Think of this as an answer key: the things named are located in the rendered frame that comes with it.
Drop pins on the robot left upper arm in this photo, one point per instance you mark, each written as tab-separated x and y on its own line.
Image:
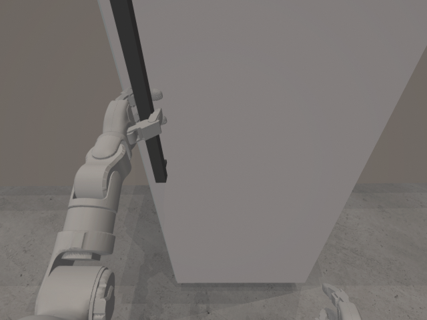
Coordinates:
77	293

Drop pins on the handle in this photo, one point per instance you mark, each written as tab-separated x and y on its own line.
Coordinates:
130	43

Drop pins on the left robot hand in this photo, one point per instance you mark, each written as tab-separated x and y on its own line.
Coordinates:
120	119

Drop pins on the fridge door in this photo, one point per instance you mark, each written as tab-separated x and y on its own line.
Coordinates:
273	109

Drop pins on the robot left forearm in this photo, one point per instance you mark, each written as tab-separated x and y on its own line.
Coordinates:
88	230

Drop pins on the right robot hand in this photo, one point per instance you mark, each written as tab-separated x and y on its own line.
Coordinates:
345	309

